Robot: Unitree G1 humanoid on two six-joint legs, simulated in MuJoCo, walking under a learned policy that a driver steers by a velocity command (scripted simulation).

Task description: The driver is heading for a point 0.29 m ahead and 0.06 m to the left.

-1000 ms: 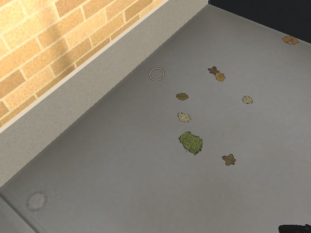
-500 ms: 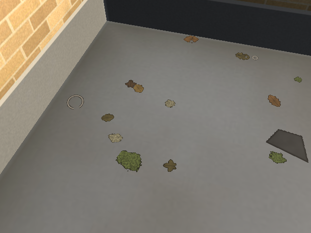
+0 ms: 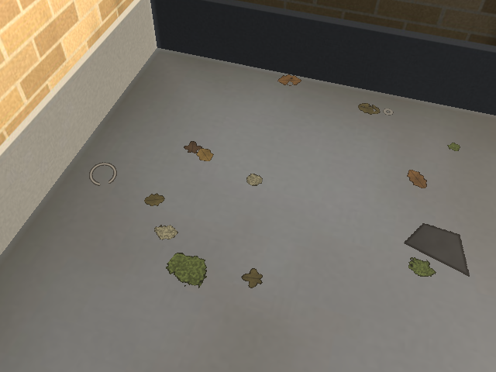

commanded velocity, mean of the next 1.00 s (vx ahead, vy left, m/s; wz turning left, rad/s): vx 0.13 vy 0.00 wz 0.42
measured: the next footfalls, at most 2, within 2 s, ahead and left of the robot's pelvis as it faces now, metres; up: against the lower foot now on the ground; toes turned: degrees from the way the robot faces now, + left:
right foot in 0.26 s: +0.05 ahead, -0.13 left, +0.00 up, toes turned +13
left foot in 0.76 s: -0.05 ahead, +0.11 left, +0.00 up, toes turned +31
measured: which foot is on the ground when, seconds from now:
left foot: down 0.00-0.26, up 0.28-0.74, down 0.76-1.00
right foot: up 0.00-0.24, down 0.26-0.74, up 0.76-1.00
